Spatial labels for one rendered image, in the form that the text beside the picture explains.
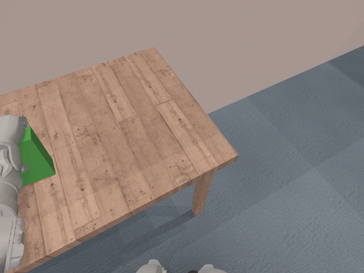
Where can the table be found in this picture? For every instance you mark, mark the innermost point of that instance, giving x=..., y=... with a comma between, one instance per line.
x=123, y=135

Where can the robot left hand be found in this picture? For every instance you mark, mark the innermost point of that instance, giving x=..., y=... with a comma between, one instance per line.
x=12, y=128

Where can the left robot shin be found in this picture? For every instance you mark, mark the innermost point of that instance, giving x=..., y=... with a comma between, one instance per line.
x=154, y=262

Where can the robot left forearm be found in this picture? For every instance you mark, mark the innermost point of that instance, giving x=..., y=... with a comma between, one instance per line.
x=10, y=179

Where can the robot left upper arm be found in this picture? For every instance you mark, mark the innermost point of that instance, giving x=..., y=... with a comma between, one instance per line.
x=11, y=242

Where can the sponge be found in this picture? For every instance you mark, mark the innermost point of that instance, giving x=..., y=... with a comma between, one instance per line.
x=36, y=157

